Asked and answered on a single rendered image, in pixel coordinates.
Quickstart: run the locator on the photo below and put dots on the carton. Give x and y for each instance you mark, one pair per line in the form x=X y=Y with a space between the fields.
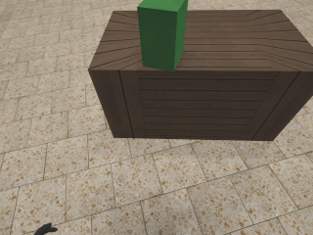
x=162 y=26

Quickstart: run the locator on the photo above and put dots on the left robot hand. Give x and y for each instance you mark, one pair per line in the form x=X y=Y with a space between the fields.
x=45 y=228

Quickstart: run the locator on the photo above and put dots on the pedestal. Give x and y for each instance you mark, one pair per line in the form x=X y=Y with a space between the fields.
x=243 y=76

